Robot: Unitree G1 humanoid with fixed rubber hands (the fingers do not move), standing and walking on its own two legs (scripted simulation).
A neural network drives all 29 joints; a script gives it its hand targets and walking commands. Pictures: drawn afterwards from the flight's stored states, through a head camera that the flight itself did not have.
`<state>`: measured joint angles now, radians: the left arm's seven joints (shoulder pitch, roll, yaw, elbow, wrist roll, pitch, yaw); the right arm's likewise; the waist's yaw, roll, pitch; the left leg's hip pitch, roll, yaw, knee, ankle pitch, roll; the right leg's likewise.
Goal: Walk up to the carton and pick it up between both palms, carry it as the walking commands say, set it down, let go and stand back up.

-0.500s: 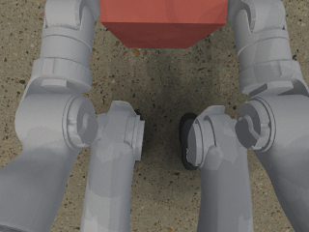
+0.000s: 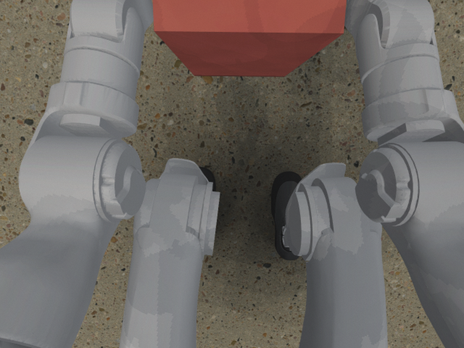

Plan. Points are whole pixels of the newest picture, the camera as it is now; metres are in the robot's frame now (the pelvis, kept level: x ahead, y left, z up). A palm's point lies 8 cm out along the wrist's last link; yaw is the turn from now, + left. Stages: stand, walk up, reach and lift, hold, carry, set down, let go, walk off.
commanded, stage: set down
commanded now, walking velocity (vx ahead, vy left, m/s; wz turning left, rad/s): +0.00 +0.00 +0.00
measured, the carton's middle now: out of the picture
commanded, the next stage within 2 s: none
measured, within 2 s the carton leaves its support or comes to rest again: rests again in 1.04 s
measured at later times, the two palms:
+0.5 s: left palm out of the picture +0.56 +0.16 -0.15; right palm out of the picture +0.57 -0.12 -0.15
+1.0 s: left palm out of the picture +0.57 +0.16 -0.15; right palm out of the picture +0.57 -0.12 -0.15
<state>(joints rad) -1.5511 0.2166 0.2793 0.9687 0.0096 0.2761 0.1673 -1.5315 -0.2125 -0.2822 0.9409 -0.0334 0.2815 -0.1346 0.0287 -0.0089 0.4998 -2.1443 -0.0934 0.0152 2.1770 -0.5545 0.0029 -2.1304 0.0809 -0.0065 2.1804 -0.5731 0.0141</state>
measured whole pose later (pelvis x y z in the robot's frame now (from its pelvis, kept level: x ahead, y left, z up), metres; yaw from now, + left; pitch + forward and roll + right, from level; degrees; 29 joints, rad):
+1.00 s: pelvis +0.01 -0.01 +0.00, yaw +0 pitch +34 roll +0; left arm -1.49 0.22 0.34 1.05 0.07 0.16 0.07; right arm -1.47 -0.19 -0.31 1.01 -0.10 0.16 -0.08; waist 0.03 -0.01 0.37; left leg -2.21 -0.09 0.01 2.19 -0.58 -0.02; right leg -2.20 0.08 -0.01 2.20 -0.60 0.01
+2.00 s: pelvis +0.00 +0.00 +0.13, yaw +0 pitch +30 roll +0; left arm -1.48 0.37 0.20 0.80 -0.13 0.28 0.13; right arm -1.49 -0.36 -0.18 0.80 0.13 0.29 -0.14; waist 0.03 -0.02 0.52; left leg -1.76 -0.08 -0.01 1.77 -0.52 0.00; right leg -1.76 0.09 0.02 1.77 -0.52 0.01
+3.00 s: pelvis +0.10 +0.00 +0.34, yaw -1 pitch +38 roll +0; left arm -0.72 0.17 0.27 0.70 0.13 0.11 -0.01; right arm -0.73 -0.14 -0.26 0.69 -0.13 0.12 -0.05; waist 0.03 -0.03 -0.03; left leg -1.16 -0.05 -0.04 0.76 -0.26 0.01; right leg -1.16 0.07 0.09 0.77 -0.26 0.00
